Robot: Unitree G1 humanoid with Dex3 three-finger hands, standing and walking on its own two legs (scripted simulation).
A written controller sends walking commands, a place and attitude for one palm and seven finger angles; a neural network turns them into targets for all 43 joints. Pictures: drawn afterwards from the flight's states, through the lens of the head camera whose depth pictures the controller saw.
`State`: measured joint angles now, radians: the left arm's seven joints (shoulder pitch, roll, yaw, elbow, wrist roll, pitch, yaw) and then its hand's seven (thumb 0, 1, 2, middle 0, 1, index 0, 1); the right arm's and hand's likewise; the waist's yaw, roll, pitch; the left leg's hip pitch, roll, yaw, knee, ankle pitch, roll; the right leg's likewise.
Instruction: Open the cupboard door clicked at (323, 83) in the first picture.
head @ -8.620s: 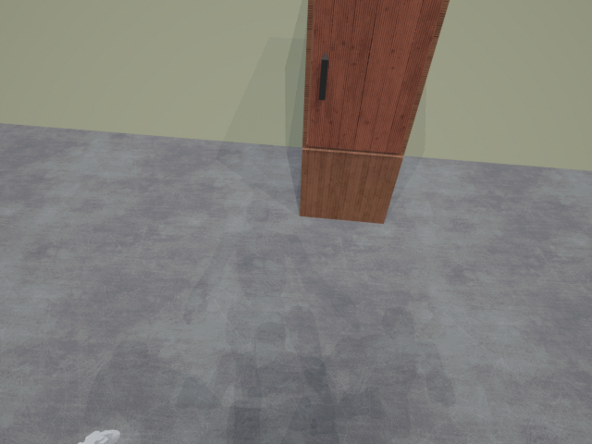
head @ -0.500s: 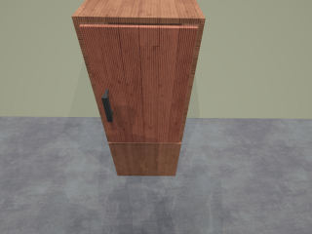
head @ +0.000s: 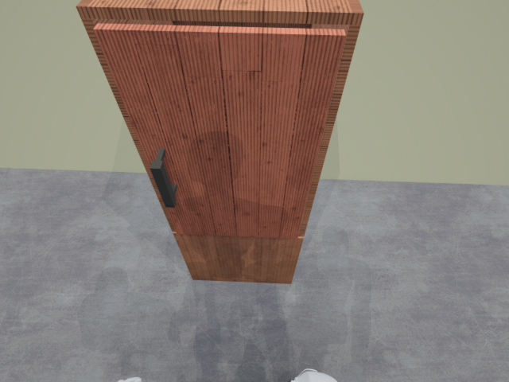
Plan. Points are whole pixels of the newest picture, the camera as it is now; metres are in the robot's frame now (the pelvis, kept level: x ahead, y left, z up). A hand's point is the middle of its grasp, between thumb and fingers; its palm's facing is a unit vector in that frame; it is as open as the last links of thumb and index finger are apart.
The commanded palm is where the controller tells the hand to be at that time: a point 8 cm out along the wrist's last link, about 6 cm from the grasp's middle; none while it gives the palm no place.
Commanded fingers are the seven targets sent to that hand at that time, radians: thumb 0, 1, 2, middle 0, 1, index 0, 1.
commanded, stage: come to a stop and stand still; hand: left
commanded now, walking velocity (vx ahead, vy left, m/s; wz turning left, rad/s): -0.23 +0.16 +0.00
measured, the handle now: (166, 178) +0.50 +0.21 -0.04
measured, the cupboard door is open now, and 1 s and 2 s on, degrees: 0 0 0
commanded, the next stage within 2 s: none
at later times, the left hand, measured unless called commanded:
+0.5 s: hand out of the picture +0.00 +0.21 -0.17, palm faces +0.08 -0.98 -0.20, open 7.3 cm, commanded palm none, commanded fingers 0.00 0.90 0.90 -0.20 -0.30 -0.20 -0.30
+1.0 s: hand out of the picture +0.02 +0.25 -0.15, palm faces +0.00 -0.96 -0.28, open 7.4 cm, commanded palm none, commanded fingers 0.00 0.90 0.90 -0.20 -0.30 -0.20 -0.30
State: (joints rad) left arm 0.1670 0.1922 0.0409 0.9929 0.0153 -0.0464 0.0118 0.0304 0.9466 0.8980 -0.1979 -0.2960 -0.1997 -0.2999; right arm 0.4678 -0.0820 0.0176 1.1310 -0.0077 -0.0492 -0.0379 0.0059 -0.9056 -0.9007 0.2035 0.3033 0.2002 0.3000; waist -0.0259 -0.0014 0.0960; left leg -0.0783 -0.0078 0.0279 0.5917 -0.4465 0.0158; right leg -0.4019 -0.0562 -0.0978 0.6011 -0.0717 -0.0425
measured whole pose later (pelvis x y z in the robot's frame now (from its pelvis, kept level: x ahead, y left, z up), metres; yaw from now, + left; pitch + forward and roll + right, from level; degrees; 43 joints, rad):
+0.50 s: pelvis -0.02 +0.02 +0.01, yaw +0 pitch +0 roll +1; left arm 0.28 0.17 0.05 0.98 0.02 0.04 0.02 0.01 0.92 0.90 -0.20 -0.30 -0.20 -0.30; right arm 0.22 -0.15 -0.03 0.98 -0.03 0.01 -0.03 0.01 -0.93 -0.90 0.20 0.30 0.20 0.30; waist 0.03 -0.03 0.03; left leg -0.29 -0.01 0.09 0.54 -0.25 0.03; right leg -0.29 -0.04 -0.03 0.69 -0.37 0.01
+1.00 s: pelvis -0.04 +0.03 +0.01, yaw +0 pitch -3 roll +0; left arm 0.26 0.25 0.01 0.97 0.02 -0.01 0.03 0.01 0.91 0.90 -0.20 -0.30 -0.20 -0.30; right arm 0.26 -0.25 -0.03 0.98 -0.02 -0.01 -0.01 0.01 -0.91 -0.90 0.20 0.30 0.20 0.30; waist -0.01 0.01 -0.01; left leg -0.25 0.01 0.09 0.52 -0.22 0.04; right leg -0.18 -0.01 -0.03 0.52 -0.29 0.00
